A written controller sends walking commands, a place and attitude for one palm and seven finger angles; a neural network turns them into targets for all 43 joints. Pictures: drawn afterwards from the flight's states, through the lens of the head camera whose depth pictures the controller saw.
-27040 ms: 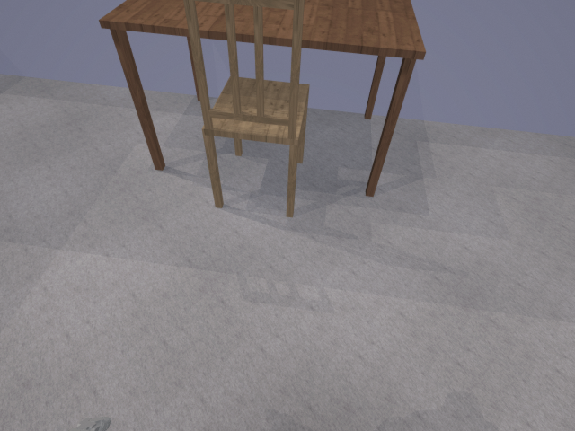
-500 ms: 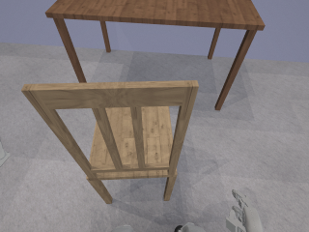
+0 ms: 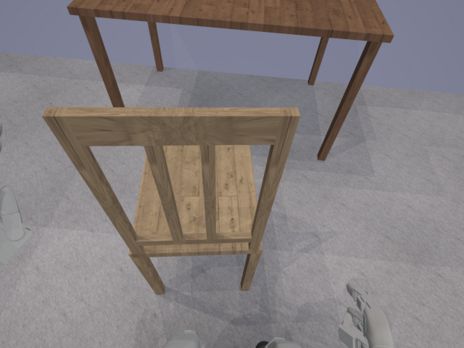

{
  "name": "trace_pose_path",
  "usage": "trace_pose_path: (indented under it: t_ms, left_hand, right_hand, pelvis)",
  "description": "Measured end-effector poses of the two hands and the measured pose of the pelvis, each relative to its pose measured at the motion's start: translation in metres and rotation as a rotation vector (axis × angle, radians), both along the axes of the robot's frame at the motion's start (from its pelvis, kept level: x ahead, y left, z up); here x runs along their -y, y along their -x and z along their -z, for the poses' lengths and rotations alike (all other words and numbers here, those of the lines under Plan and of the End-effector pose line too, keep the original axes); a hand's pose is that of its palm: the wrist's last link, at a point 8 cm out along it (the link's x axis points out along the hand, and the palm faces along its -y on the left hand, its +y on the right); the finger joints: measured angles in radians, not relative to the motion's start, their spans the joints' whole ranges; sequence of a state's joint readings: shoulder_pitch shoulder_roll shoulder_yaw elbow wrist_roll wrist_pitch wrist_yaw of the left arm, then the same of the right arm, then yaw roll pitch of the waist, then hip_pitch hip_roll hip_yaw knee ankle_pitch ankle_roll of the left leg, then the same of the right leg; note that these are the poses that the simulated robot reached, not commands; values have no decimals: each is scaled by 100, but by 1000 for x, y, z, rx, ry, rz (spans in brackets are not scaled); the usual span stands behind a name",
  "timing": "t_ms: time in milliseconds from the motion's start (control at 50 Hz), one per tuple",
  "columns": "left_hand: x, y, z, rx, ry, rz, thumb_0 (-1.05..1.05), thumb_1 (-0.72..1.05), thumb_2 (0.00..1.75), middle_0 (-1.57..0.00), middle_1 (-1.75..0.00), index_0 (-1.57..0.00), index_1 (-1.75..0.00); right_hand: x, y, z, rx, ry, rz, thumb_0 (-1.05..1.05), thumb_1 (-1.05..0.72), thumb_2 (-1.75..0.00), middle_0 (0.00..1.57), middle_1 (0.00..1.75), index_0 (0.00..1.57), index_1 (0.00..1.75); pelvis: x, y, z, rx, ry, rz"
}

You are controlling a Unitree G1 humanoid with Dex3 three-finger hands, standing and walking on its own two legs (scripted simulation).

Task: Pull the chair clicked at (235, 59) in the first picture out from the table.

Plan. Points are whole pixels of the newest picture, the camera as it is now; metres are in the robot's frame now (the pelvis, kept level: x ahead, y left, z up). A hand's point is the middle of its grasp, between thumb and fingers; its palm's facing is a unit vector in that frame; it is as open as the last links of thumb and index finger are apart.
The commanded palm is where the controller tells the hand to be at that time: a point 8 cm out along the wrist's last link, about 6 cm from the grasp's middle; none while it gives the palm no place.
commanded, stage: step back with the hand held close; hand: left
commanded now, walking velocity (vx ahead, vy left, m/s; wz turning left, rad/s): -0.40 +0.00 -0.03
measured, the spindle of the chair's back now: (168, 201) +0.39 +0.16 -0.04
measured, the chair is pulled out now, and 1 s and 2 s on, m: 0.57 0.57 0.57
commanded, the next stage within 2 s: stop stepping back and stand still in 0.28 s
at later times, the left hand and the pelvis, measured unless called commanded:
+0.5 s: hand (17, 341) +0.11 +0.20 +0.18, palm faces +0.23 -0.80 -0.56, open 7.4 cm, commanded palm +0.06 +0.26 +0.19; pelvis -0.10 -0.02 +0.01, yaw -5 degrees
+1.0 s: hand out of the picture +0.07 +0.23 +0.18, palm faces +0.39 -0.81 -0.44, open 7.4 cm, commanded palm +0.02 +0.27 +0.19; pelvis -0.14 -0.02 +0.02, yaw -4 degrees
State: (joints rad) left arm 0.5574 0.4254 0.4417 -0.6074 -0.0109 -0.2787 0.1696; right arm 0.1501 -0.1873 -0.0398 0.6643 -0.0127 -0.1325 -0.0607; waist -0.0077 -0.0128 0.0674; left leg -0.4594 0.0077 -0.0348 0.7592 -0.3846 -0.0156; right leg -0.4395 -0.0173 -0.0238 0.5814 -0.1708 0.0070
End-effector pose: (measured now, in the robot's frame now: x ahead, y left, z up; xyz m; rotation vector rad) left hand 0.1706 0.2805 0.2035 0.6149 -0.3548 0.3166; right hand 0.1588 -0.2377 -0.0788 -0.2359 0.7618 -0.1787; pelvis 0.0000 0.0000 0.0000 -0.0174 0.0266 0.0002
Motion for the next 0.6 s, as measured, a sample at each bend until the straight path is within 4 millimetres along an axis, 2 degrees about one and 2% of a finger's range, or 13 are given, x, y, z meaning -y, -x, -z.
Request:
trace_pose_path:
  t_ms: [100,160,220,300,380,460,520,600]
  left_hand:
    - [-24,15,-3,-7,-49,-15,1,89,90,-22,-30,-22,-30]
    - [-33,23,-1,-29,-15,-47,1,89,90,-22,-30,-21,-30]
    - [-27,31,0,-32,42,-38,1,89,90,-22,-30,-21,-30]
    - [-5,42,0,-34,52,31,1,89,90,-21,-30,-21,-30]
    - [18,57,-2,-52,-15,96,1,89,90,-21,-30,-21,-30]
    - [35,80,-4,-97,-43,134,1,89,90,-22,-30,-21,-30]
    - [33,93,0,-141,-11,94,1,89,90,-22,-30,-21,-30]
    - [16,103,8,-127,27,25,1,88,90,-22,-30,-22,-30]
  right_hand:
    - [-5,15,-10,-2,29,23,1,-90,-90,20,30,20,30]
    - [-12,25,-17,22,20,21,2,-90,-90,20,30,20,30]
    - [-18,37,-21,31,-2,1,1,-90,-90,20,30,20,30]
    - [-18,55,-20,42,-23,-31,1,-90,-90,20,30,20,30]
    - [-6,76,-10,45,-45,-43,1,-90,-90,20,30,20,30]
    - [16,109,-7,15,-59,11,1,-90,-90,21,30,20,30]
    - [34,135,-10,-5,-44,90,1,-90,-90,21,30,20,30]
    - [51,163,-13,-9,14,152,2,-90,-90,20,30,20,30]
  pelvis:
    - [-10,13,-3,0,-2,8]
    - [-11,21,-9,-1,21,14]
    - [-8,32,-14,0,34,33]
    - [0,52,-14,-9,33,57]
    - [16,81,-9,-17,42,76]
    - [25,102,-9,-2,35,85]
    - [24,105,-12,-5,2,95]
    - [20,111,-10,7,2,63]
